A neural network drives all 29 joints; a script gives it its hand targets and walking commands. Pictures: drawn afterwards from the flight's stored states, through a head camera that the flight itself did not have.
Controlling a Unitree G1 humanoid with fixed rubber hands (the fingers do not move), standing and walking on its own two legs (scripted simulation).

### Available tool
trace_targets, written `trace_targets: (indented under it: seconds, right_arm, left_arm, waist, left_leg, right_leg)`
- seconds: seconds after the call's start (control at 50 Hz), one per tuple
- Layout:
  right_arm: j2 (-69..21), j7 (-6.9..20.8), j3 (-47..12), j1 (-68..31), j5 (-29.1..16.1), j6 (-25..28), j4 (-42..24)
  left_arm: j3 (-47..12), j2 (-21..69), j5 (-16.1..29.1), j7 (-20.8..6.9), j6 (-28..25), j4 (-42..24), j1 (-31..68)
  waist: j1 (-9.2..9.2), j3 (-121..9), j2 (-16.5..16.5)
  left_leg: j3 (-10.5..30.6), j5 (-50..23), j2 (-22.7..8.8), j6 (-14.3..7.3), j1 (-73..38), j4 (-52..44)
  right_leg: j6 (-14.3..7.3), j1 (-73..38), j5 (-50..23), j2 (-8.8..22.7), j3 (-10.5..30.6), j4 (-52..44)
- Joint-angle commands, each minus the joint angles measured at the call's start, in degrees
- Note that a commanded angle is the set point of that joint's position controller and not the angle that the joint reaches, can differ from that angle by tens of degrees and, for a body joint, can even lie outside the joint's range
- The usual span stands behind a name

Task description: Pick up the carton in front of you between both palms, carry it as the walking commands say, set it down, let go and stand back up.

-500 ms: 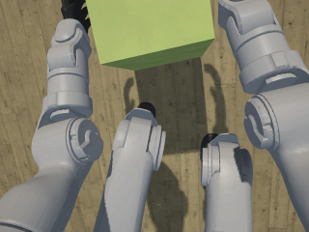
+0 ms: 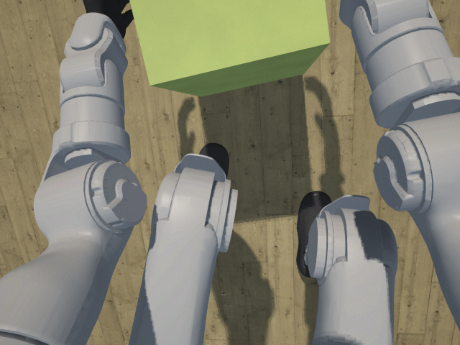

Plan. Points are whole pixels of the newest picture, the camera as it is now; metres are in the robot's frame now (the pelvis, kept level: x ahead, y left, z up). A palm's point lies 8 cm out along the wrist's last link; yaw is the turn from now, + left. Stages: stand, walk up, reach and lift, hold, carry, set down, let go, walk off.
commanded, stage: set down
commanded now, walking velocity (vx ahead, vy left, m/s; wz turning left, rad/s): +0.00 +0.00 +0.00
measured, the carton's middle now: (232, 10) +0.52 +0.15 -0.27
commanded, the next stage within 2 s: let go in 1.60 s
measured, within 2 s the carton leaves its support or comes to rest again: rests again in 0.32 s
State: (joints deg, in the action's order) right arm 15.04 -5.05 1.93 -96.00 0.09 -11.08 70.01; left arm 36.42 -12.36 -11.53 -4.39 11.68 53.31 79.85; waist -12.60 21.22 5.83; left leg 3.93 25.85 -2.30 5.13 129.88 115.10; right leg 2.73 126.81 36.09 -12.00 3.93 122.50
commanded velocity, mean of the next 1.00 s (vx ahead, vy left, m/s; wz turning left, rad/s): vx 0.00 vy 0.00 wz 0.00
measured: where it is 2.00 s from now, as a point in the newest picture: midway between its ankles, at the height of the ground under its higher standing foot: (258, 224)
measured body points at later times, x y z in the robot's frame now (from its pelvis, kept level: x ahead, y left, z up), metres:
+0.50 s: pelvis +0.00 +0.01 -0.01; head +0.39 +0.05 +0.19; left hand +0.46 +0.36 -0.22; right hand +0.60 +0.00 -0.22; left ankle +0.14 +0.15 -0.36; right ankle +0.09 -0.11 -0.36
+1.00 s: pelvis +0.00 +0.02 +0.05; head +0.35 +0.09 +0.33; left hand +0.48 +0.38 -0.07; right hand +0.63 +0.03 -0.06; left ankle +0.14 +0.15 -0.36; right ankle +0.09 -0.11 -0.36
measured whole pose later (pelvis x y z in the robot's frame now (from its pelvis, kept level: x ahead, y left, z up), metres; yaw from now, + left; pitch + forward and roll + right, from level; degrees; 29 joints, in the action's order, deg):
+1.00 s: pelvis +0.00 +0.02 +0.05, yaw +3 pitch +42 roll -1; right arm 21.7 -4.6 4.3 -90.6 -2.3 -14.7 63.3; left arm 22.1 -16.9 5.9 4.1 10.6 51.5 75.7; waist -13.2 10.7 4.3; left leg 3.0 22.9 0.7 2.1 124.7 105.4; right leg 2.4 117.8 36.8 -4.3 1.8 112.2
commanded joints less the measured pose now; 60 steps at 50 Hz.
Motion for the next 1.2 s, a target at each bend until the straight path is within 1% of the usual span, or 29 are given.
trace_targets:
  seconds: [0.0, 0.02, 0.08, 0.1, 0.14, 0.18, 0.22, 0.24, 0.28, 0.3, 0.32, 0.34, 0.38, 0.44, 0.48, 0.52, 0.56, 0.66, 0.72, 0.76, 0.82, 0.88, 0.92, 0.96, 1.02, 1.1, 1.18]
  right_arm:
    - [-33.28, 8.77, -5.27, -19.11, -1.71, 1.8, -5.78]
    - [-32.44, 8.68, -5.13, -18.82, -1.44, 1.77, -5.13]
    - [-31.18, 9.0, -4.66, -17.46, -0.81, 1.69, -4.46]
    - [-30.26, 8.82, -4.72, -17.23, -0.6, 1.75, -4.3]
    - [-29.77, 8.93, -5.19, -17.08, -0.63, 1.89, -4.75]
    - [-28.23, 8.68, -5.77, -17.13, -0.68, 2.03, -5.12]
    - [-24.18, 7.82, -6.48, -17.18, -1.21, 2.27, -5.85]
    - [-20.79, 6.97, -6.79, -17.12, -1.63, 2.44, -6.16]
    - [-9.66, 4.13, -6.62, -16.09, -2.62, 3.02, -7.02]
    - [-0.27, 2.02, -5.81, -14.47, -3.01, 3.59, -7.48]
    - [5.21, 0.46, -6.02, -14.54, -4.01, 3.88, -8.21]
    - [7.12, -0.34, -6.41, -15.73, -4.69, 3.76, -8.17]
    - [8.27, -0.72, -7.85, -17.57, -6.18, 3.82, -9.76]
    - [7.5, -0.47, -10.44, -19.0, -8.58, 3.82, -12.27]
    - [7.34, -0.45, -11.13, -18.99, -9.35, 3.52, -14.31]
    - [7.98, -0.6, -10.99, -19.05, -9.58, 3.02, -16.35]
    - [9.27, -0.86, -10.22, -19.1, -9.3, 2.38, -18.18]
    - [11.41, -1.49, -7.93, -18.87, -8.35, 0.41, -21.89]
    - [12.39, -1.89, -5.82, -17.29, -7.92, -1.31, -22.19]
    - [12.81, -1.71, -3.93, -15.38, -7.25, -2.51, -20.04]
    - [13.02, -0.73, -0.75, -12.5, -5.4, -3.11, -15.44]
    - [12.62, 0.13, 1.89, -10.37, -3.45, -2.85, -12.28]
    - [12.41, 0.45, 3.23, -9.48, -2.35, -2.68, -11.34]
    - [12.06, 0.59, 4.04, -8.88, -1.46, -2.65, -11.41]
    - [11.21, 0.62, 4.26, -8.36, -0.7, -2.98, -13.44]
    - [10.02, 0.48, 3.46, -7.98, -0.49, -4.07, -18.71]
    - [8.76, 0.26, 2.47, -6.98, -0.63, -5.59, -23.86]
  left_arm:
    - [-10.91, 20.29, 1.96, -7.51, -1.31, 0.11, 26.99]
    - [-10.36, 19.57, 1.64, -7.09, -1.45, 0.58, 26.51]
    - [-9.75, 18.59, 1.57, -7.12, -1.5, 1.73, 25.6]
    - [-9.17, 17.86, 1.36, -6.67, -1.7, 2.14, 24.76]
    - [-8.9, 17.51, 1.46, -6.66, -1.94, 2.41, 24.29]
    - [-8.23, 16.21, 1.47, -6.28, -2.37, 3.0, 23.13]
    - [-6.6, 12.35, 1.52, -5.17, -3.26, 4.3, 20.76]
    - [-5.49, 9.1, 1.71, -4.21, -4.01, 5.36, 19.15]
    - [-2.31, -1.06, 2.3, -1.02, -6.34, 7.68, 14.54]
    - [-0.23, -9.87, 2.87, 1.71, -7.95, 8.47, 11.71]
    - [-0.12, -15.67, 4.21, 3.87, -9.37, 8.56, 10.78]
    - [-0.37, -18.69, 5.66, 5.31, -10.36, 8.89, 11.21]
    - [-2.14, -20.72, 9.19, 6.54, -11.79, 8.18, 12.68]
    - [-6.48, -20.45, 15.11, 6.12, -12.7, 7.71, 15.31]
    - [-8.84, -20.09, 18.02, 5.37, -12.49, 7.22, 15.92]
    - [-10.32, -20.35, 20.0, 4.93, -11.87, 6.46, 16.2]
    - [-11.05, -20.96, 21.12, 5.09, -10.96, 5.23, 16.11]
    - [-12.36, -21.09, 21.71, 7.34, -8.04, -0.56, 13.68]
    - [-13.72, -20.04, 21.65, 8.88, -5.55, -5.27, 12.76]
    - [-14.38, -18.32, 21.1, 9.42, -3.99, -6.47, 12.83]
    - [-14.86, -14.92, 19.58, 9.42, -2.7, -6.48, 12.01]
    - [-14.88, -11.99, 18.16, 8.98, -2.32, -6.99, 10.76]
    - [-14.6, -10.89, 17.51, 8.59, -2.14, -7.58, 9.98]
    - [-13.98, -10.45, 16.9, 8.23, -1.86, -8.35, 9.07]
    - [-12.53, -10.91, 16.03, 7.77, -1.24, -9.94, 7.27]
    - [-10.55, -12.51, 15.32, 7.25, -0.07, -13.03, 4.53]
    - [-9.77, -13.36, 15.59, 6.6, 1.24, -16.03, 1.77]
  waist:
    - [-8.51, -49.15, 8.87]
    - [-8.53, -48.58, 8.7]
    - [-8.02, -46.93, 8.73]
    - [-8.02, -46.65, 8.61]
    - [-8.12, -46.61, 8.59]
    - [-8.46, -46.89, 8.58]
    - [-9.16, -47.82, 8.61]
    - [-9.58, -48.51, 8.55]
    - [-10.34, -50.18, 8.04]
    - [-10.8, -51.5, 7.19]
    - [-11.39, -53.23, 6.37]
    - [-11.81, -55.01, 6.07]
    - [-11.59, -57.84, 6.74]
    - [-10.56, -60.78, 8.33]
    - [-9.93, -63.13, 8.75]
    - [-9.53, -66.07, 8.48]
    - [-9.3, -69.08, 7.85]
    - [-9.32, -78.67, 5.26]
    - [-8.48, -83.8, 2.68]
    - [-7.48, -81.16, 1.01]
    - [-5.53, -74.5, -1.24]
    - [-3.94, -71.71, -2.75]
    - [-3.38, -71.78, -3.1]
    - [-3.39, -72.98, -2.82]
    - [-4.27, -76.56, -1.37]
    - [-5.73, -83.24, 1.72]
    - [-6.26, -88.77, 5.05]
  left_leg:
    - [-8.23, -12.74, 3.99, -4.85, -27.1, -4.24]
    - [-8.18, -12.59, 3.95, -4.89, -27.25, -4.17]
    - [-8.03, -12.11, 4.11, -5.07, -26.51, -3.87]
    - [-8.02, -12.19, 4.11, -5.01, -26.6, -3.73]
    - [-8.02, -12.65, 4.15, -4.91, -26.85, -3.51]
    - [-8.07, -13.17, 4.01, -4.64, -27.17, -3.21]
    - [-8.29, -14.0, 3.74, -4.25, -28.08, -2.96]
    - [-8.44, -14.64, 3.54, -4.01, -28.8, -2.82]
    - [-8.58, -16.35, 2.94, -3.36, -30.95, -2.65]
    - [-8.7, -17.36, 2.49, -2.89, -32.4, -2.64]
    - [-8.68, -18.57, 2.01, -2.53, -33.97, -2.61]
    - [-8.59, -19.95, 1.65, -2.42, -34.78, -2.48]
    - [-8.26, -22.35, 0.99, -2.37, -35.31, -2.16]
    - [-7.69, -25.06, 0.26, -2.54, -34.54, -1.67]
    - [-7.5, -26.76, 0.21, -2.76, -36.31, -1.5]
    - [-7.37, -27.77, 0.27, -2.91, -39.31, -1.78]
    - [-7.36, -28.24, 0.47, -3.03, -43.1, -2.38]
    - [-7.92, -29.3, 1.71, -3.02, -56.02, -5.1]
    - [-8.71, -28.29, 2.89, -2.71, -62.82, -7.61]
    - [-9.03, -24.65, 3.42, -2.49, -61.73, -9.92]
    - [-8.82, -19.67, 3.64, -1.91, -57.8, -12.84]
    - [-8.54, -18.28, 3.79, -1.26, -55.99, -14.91]
    - [-8.6, -18.37, 3.94, -0.96, -55.82, -16.17]
    - [-8.92, -18.77, 4.12, -0.78, -55.94, -17.52]
    - [-9.7, -20.23, 4.46, -0.82, -56.5, -19.69]
    - [-10.8, -24.27, 5.08, -1.25, -57.92, -22.73]
    - [-11.39, -28.72, 5.54, -1.82, -59.29, -26.4]
  right_leg:
    - [-1.4, -14.95, -7.14, 1.75, -3.86, -12.64]
    - [-1.32, -14.53, -6.82, 1.79, -3.82, -12.57]
    - [-1.61, -14.33, -6.72, 1.91, -3.65, -12.14]
    - [-1.47, -14.32, -6.76, 1.99, -3.59, -12.03]
    - [-1.5, -15.07, -7.52, 2.17, -3.43, -11.66]
    - [-1.27, -16.27, -8.26, 2.48, -3.31, -11.31]
    - [-0.86, -18.01, -8.98, 3.0, -3.23, -11.03]
    - [-0.57, -19.12, -9.54, 3.33, -3.22, -10.92]
    - [0.31, -21.77, -10.95, 4.14, -3.15, -10.66]
    - [0.78, -22.57, -11.67, 4.66, -2.92, -10.34]
    - [1.05, -23.23, -12.65, 5.07, -2.54, -9.94]
    - [1.25, -23.84, -13.62, 5.53, -2.25, -9.41]
    - [1.24, -25.54, -15.63, 6.19, -2.03, -8.6]
    - [0.98, -27.84, -17.57, 7.41, -1.82, -7.67]
    - [0.8, -28.99, -17.61, 7.78, -2.29, -7.38]
    - [0.63, -29.67, -16.24, 7.82, -3.22, -7.36]
    - [0.46, -29.9, -14.18, 7.46, -4.46, -7.53]
    - [0.15, -29.35, -8.86, 5.74, -7.9, -9.16]
    - [-0.25, -28.61, -6.19, 4.53, -9.28, -11.43]
    - [-0.7, -26.55, -3.61, 4.32, -9.47, -13.42]
    - [-1.34, -21.54, -0.58, 4.39, -9.33, -16.22]
    - [-1.74, -18.17, 0.01, 4.33, -9.13, -19.07]
    - [-1.86, -17.61, -0.28, 4.24, -9.05, -20.91]
    - [-1.86, -18.61, -0.86, 4.13, -8.98, -22.71]
    - [-1.62, -22.49, -2.48, 3.96, -8.89, -25.25]
    - [-0.97, -30.25, -6.39, 3.64, -8.7, -28.54]
    - [-0.29, -39.21, -11.59, 3.45, -8.34, -32.02]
